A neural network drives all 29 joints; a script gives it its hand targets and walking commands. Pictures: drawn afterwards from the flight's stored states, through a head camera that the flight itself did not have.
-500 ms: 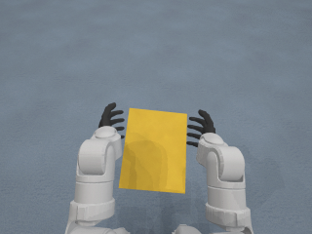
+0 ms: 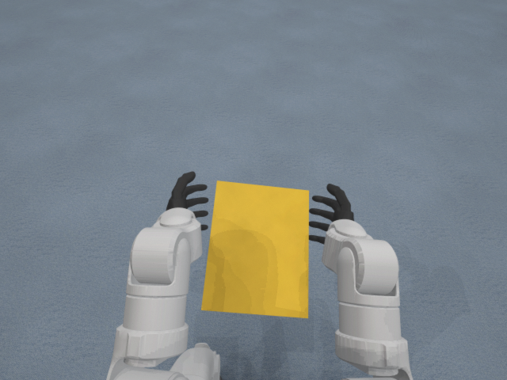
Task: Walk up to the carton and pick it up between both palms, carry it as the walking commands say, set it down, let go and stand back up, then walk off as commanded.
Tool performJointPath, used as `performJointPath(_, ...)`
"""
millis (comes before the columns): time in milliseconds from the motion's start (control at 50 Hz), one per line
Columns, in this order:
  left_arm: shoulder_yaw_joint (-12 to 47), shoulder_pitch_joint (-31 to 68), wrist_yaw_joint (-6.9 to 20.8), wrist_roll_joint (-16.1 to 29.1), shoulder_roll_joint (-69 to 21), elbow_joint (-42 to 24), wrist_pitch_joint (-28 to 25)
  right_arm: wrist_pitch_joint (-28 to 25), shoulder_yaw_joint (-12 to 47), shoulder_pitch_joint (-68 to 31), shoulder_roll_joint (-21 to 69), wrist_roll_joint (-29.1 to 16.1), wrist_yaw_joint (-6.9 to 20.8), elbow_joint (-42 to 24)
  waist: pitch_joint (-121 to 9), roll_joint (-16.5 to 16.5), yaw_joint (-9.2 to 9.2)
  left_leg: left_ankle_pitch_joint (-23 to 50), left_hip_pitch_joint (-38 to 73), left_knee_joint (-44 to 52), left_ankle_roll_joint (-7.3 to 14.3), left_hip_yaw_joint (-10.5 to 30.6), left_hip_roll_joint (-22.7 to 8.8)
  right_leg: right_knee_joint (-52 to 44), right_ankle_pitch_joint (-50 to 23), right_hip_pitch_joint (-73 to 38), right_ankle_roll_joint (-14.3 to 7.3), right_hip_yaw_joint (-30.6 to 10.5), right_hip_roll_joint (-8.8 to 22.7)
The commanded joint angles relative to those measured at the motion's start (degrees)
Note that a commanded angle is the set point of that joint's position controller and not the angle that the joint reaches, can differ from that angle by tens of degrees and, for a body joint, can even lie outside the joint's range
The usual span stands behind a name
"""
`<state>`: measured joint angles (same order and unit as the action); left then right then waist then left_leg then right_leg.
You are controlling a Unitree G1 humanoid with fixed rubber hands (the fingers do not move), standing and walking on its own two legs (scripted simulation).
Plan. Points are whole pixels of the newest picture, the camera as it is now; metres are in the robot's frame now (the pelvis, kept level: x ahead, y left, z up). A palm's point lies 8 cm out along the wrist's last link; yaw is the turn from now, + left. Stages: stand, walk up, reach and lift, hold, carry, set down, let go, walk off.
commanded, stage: carry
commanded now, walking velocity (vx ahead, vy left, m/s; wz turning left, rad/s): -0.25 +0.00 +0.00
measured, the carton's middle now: (254, 253) +0.32 +0.00 -0.01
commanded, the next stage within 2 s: none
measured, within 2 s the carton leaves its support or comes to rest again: neither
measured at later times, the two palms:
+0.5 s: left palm (129, 345) +0.15 +0.14 +0.11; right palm (345, 350) +0.14 -0.10 +0.11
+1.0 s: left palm out of the picture +0.05 +0.16 +0.09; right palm out of the picture +0.05 -0.07 +0.10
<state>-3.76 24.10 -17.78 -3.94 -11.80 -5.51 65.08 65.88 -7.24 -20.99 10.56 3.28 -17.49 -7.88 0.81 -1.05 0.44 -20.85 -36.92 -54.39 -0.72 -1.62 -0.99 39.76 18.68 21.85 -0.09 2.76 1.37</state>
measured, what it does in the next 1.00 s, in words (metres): walks backwards: left foot, then right foot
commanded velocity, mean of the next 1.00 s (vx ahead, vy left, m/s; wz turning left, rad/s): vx -0.01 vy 0.00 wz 0.00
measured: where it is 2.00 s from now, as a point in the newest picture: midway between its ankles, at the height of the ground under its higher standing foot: outside the picture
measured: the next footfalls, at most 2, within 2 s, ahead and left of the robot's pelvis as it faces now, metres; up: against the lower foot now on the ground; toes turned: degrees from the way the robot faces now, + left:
left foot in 0.12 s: +0.03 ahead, +0.11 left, +0.00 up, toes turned +4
right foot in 0.34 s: -0.08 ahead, -0.12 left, +0.00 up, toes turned -4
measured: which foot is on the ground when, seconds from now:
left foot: up 0.00-0.10, down 0.12-0.66, up 0.68-0.78, down 0.80-1.00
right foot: down 0.00-0.14, up 0.16-0.32, down 0.34-0.82, up 0.84-1.00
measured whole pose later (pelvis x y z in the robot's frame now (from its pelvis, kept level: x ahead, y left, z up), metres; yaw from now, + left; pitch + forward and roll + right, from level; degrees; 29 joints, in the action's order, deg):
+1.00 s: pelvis -0.26 +0.04 +0.00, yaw -2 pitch +1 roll -1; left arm -4.7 23.0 -18.5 -5.3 -11.3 -1.6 64.1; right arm 63.4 -7.4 -23.1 11.4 5.0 -16.6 0.5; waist -2.3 2.9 2.1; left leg -12.4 -25.5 -36.9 4.4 -5.6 0.5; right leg 49.5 20.2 27.9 0.9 -0.8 0.2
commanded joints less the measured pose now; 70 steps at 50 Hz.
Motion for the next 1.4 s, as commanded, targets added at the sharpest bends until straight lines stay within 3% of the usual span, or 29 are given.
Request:
performJointPath(0,22.31,17.41,12.21,13.76,-59.21,-6.39,-1.89,-2.28,31.48,-30.46,61.16,-18.0,12.28,-9.15,-21.57,10.52,0.39,-4.07,7.91,-4.61,-0.09,0.64,-0.3,-13.1,-30.99,-6.71,-11.4,-9.96,15.91)
performJointPath(80,19.93,15.11,10.9,12.39,-56.87,-4.87,-1.7,-1.33,31.54,-28.07,59.61,-18.96,12.15,-7.26,-27.05,17.45,-0.31,3.91,20.07,24.73,0.15,-2.56,-0.29,-9.0,-19.09,-9.43,-6.37,-8.44,12.18)
performJointPath(100,20.72,14.25,10.81,12.51,-56.56,-3.88,-1.45,-1.31,30.53,-27.0,59.07,-18.16,12.03,-6.22,-28.52,12.09,-0.07,5.74,26.73,29.97,1.08,1.5,-3.45,-6.77,-15.28,-5.32,-3.54,-8.16,10.43)
performJointPath(120,21.38,12.7,10.81,11.78,-56.49,-2.95,-0.84,-1.46,29.27,-26.3,57.5,-17.31,12.11,-4.62,-27.03,-6.89,-0.31,10.7,28.5,35.03,7.08,22.32,-17.94,1.07,-1.69,4.73,1.26,-2.01,4.1)
performJointPath(140,23.82,16.85,11.17,12.94,-57.93,-5.39,-0.98,-2.2,29.53,-27.53,60.06,-17.54,12.56,-5.3,-27.4,-14.08,-0.07,4.0,24.76,38.99,10.52,29.82,-24.04,8.08,10.96,4.55,2.83,-2.74,1.13)
performJointPath(180,25.25,20.96,11.95,15.01,-59.88,-5.23,-0.78,-1.99,29.04,-28.24,61.46,-16.97,12.56,-5.33,-22.7,-4.72,-0.07,-4.21,17.97,39.89,11.06,22.32,-21.16,16.09,7.26,2.65,1.87,-4.67,1.57)
performJointPath(220,27.51,24.06,12.74,17.87,-61.23,-7.07,-1.17,-2.48,26.83,-24.79,61.94,-15.26,12.05,-4.12,-23.66,-8.66,-0.07,-0.2,17.38,38.92,8.53,13.19,-17.04,13.23,4.68,0.81,0.85,-3.3,2.11)
performJointPath(260,28.79,25.3,12.89,19.25,-61.15,-8.14,-1.1,-3.04,25.07,-24.64,60.97,-14.53,11.68,-4.54,-25.99,-11.65,-0.23,4.34,22.33,37.01,6.78,11.26,-15.05,5.08,5.82,-0.45,1.19,-1.8,0.55)
performJointPath(340,28.56,21.51,12.95,19.16,-61.49,-4.86,-0.1,-2.33,24.07,-20.38,59.75,-12.79,10.88,-1.02,-28.27,-8.43,-0.3,2.19,24.37,33.68,2.48,8.27,-11.97,-16.66,2.73,-10.66,-0.18,-1.97,2.0)
performJointPath(380,27.59,21.78,13.27,18.19,-62.09,-2.87,-0.47,-1.63,25.18,-20.51,60.77,-12.28,11.16,-0.37,-24.92,4.43,-0.31,3.9,22.03,26.49,0.27,2.36,-5.59,-19.43,9.3,-2.09,-3.26,-12.51,9.99)
performJointPath(480,24.06,21.59,12.89,16.21,-60.92,-2.74,-0.22,-1.65,27.57,-28.25,61.46,-15.09,11.79,-3.3,-23.65,3.87,-0.86,-3.19,22.54,25.76,2.97,4.51,-5.52,-14.92,18.89,7.39,-1.89,-5.52,5.58)
performJointPath(560,23.08,18.77,12.06,13.77,-60.62,0.61,0.59,-0.77,28.0,-29.51,60.64,-15.59,12.22,-1.66,-25.28,-8.86,0.92,-11.54,11.67,40.49,-1.77,5.19,-6.84,-1.76,16.5,-4.74,-2.21,4.33,-3.35)
performJointPath(600,23.08,21.4,12.19,15.17,-61.54,-2.46,-0.19,-0.45,29.04,-30.67,61.95,-16.16,12.51,-2.23,-25.35,-6.32,2.12,-10.25,7.17,39.2,-5.37,-1.65,-3.83,-2.41,14.78,-11.92,-3.76,6.42,-5.05)
performJointPath(620,22.88,21.54,12.05,15.02,-61.23,-2.03,-0.34,-0.58,28.74,-30.75,61.85,-15.73,12.34,-1.74,-24.85,-3.52,2.63,-9.58,7.36,32.41,-6.31,-4.46,-0.92,-7.93,19.28,-10.88,-5.47,2.14,-2.41)
performJointPath(640,22.68,22.35,12.11,15.42,-61.43,-1.17,-0.15,-0.61,29.02,-31.28,61.68,-15.89,12.36,-2.55,-24.79,10.46,2.32,-7.67,15.32,10.33,-4.87,-8.04,3.47,-18.4,24.22,0.97,-8.31,-8.24,5.49)
performJointPath(660,15.91,21.92,12.45,11.66,-55.31,10.89,-1.19,-1.71,21.74,-27.72,55.51,-10.38,12.13,10.47,-22.85,20.48,0.95,-2.64,21.82,-14.04,-1.82,-6.76,4.95,-29.2,29.99,17.03,-11.56,-20.15,17.0)
performJointPath(680,19.29,26.22,13.15,14.31,-56.96,4.17,-2.13,-3.08,23.65,-30.88,58.93,-12.71,12.56,5.15,-18.99,20.12,-1.16,-2.4,25.82,-25.22,-0.11,-0.42,2.51,-33.74,30.98,28.56,-9.99,-17.54,20.89)
performJointPath(720,21.38,30.04,13.66,15.18,-58.02,0.61,-1.97,-4.11,24.82,-33.19,60.75,-14.03,12.87,2.74,-18.46,14.8,-3.19,-5.91,27.01,-15.81,2.37,1.59,1.15,-25.98,21.65,25.98,-2.29,-5.71,15.49)
performJointPath(740,19.36,27.5,13.56,12.94,-57.29,6.84,-2.19,-4.94,22.48,-34.32,57.22,-12.69,13.05,5.3,-19.85,9.66,-3.14,-5.21,24.57,3.72,2.38,2.57,-1.16,-16.87,17.8,17.05,-0.92,-3.84,12.08)
performJointPath(780,20.05,23.89,13.12,12.88,-58.85,4.2,-3.13,-5.28,23.86,-34.83,58.95,-14.63,13.13,2.28,-20.3,3.1,-0.91,-7.93,22.75,28.8,1.14,-1.42,2.68,-6.25,13.03,6.51,-1.87,-2.92,5.49)
performJointPath(800,18.9,20.38,12.63,10.76,-57.79,6.1,-3.72,-5.19,23.5,-30.78,58.49,-13.37,13.21,5.46,-20.84,-1.19,-0.39,-13.32,25.48,36.44,2.7,12.24,-6.56,0.36,6.05,10.94,-0.99,-2.56,4.04)
performJointPath(820,23.63,21.88,12.41,13.16,-60.32,1.23,-3.03,-5.27,24.98,-31.03,60.85,-13.98,13.32,3.14,-20.28,-15.11,-0.4,-26.84,20.03,45.44,6.12,36.9,-21.32,11.04,8.67,15.65,3.96,-0.46,-1.37)
performJointPath(840,23.96,25.44,12.46,13.24,-60.95,0.79,-3.09,-4.81,24.65,-31.44,62.52,-14.14,13.53,4.63,-19.2,-11.46,0.18,-28.04,16.52,46.49,6.53,35.79,-22.61,15.57,4.11,11.35,3.55,-6.44,-0.09)
performJointPath(920,27.89,30.44,13.37,17.48,-63.11,-5.07,-3.86,-5.61,24.34,-28.63,63.49,-14.45,13.27,0.4,-22.64,-8.66,0.25,-6.08,21.04,39.3,5.98,16.2,-14.35,14.44,0.75,7.1,0.67,-4.89,0.27)
performJointPath(980,27.89,24.38,13.04,16.88,-62.06,-3.85,-3.0,-5.39,25.13,-26.34,60.73,-13.78,12.7,-2.3,-27.99,-8.34,0.09,16.74,30.2,33.65,6.8,15.05,-15.24,4.07,3.03,4.36,0.27,-4.87,-0.83)
performJointPath(1060,27.18,20.31,12.89,16.43,-61.48,-1.87,-2.0,-4.0,24.19,-20.03,59.48,-12.09,12.04,1.65,-31.44,-6.2,0.14,23.43,29.85,28.93,4.11,9.2,-11.39,-16.26,-5.0,-9.15,-2.48,-5.5,0.82)
performJointPath(1100,25.36,20.81,13.58,15.73,-61.33,-0.85,-2.93,-3.97,26.36,-23.2,60.91,-12.85,12.54,0.54,-30.64,3.5,-0.05,20.15,25.66,27.15,2.59,5.46,-8.12,-12.75,-13.37,-8.94,-3.56,-8.62,4.63)
performJointPath(1220,22.21,20.41,14.14,12.6,-60.04,2.62,-3.22,-4.3,28.37,-28.56,61.55,-13.86,13.71,1.2,-25.89,3.18,-0.01,-0.51,20.12,31.89,3.44,7.48,-8.15,-13.76,3.54,-2.03,-3.77,-8.13,3.56)
performJointPath(1380,21.04,21.48,15.38,11.54,-58.57,5.61,-5.78,-6.59,27.62,-28.7,61.51,-13.24,15.21,5.82,-23.27,3.05,-0.15,-3.49,19.65,29.23,3.37,4.85,-5.52,-15.7,12.73,4.47,-3.67,-8.83,4.13)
